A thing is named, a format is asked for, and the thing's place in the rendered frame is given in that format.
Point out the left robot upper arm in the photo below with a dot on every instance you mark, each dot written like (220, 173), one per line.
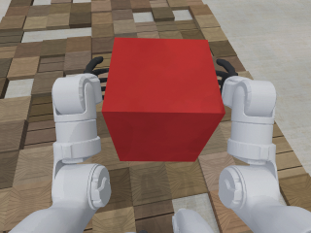
(78, 191)

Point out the robot left hand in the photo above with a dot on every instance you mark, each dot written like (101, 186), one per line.
(89, 70)

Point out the carton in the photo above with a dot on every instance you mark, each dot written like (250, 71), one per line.
(162, 100)

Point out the robot right forearm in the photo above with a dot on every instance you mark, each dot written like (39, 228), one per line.
(252, 104)

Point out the robot left forearm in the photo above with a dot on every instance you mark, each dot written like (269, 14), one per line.
(74, 101)

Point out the right robot thigh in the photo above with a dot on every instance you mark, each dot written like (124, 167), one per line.
(189, 221)

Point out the robot right hand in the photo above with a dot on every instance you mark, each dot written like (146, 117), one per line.
(230, 72)

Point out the right robot upper arm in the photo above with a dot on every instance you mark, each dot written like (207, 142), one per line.
(253, 194)

